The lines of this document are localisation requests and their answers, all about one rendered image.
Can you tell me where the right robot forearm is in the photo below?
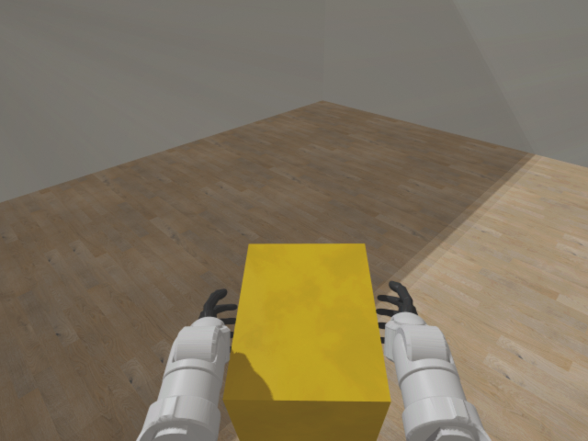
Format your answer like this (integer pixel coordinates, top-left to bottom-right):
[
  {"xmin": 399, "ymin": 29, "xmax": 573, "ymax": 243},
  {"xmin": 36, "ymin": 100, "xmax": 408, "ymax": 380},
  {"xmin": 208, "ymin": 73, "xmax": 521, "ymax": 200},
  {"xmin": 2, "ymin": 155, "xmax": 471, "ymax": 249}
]
[{"xmin": 384, "ymin": 312, "xmax": 491, "ymax": 441}]

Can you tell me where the left robot forearm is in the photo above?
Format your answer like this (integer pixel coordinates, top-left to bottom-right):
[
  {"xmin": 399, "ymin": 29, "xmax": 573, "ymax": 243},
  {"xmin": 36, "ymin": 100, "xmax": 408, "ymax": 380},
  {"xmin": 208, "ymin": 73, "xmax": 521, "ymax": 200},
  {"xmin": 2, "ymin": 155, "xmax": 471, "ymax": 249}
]
[{"xmin": 136, "ymin": 317, "xmax": 231, "ymax": 441}]

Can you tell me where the carton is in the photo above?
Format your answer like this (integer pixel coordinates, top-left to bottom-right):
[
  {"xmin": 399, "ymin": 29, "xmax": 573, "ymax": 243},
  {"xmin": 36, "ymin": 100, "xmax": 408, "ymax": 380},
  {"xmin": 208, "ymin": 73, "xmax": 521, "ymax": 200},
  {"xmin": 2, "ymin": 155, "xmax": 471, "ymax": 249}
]
[{"xmin": 223, "ymin": 243, "xmax": 391, "ymax": 441}]

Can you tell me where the robot right hand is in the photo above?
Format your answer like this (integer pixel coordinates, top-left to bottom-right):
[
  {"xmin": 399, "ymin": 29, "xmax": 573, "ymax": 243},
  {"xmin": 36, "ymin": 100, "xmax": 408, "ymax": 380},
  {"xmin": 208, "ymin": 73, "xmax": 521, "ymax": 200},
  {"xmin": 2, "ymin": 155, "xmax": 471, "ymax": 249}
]
[{"xmin": 376, "ymin": 281, "xmax": 418, "ymax": 344}]

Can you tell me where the robot left hand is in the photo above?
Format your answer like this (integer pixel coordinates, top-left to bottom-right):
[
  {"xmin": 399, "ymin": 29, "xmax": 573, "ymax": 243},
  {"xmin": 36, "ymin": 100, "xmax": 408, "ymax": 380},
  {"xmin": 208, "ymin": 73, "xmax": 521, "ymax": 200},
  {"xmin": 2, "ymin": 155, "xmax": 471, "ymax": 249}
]
[{"xmin": 198, "ymin": 288, "xmax": 237, "ymax": 352}]

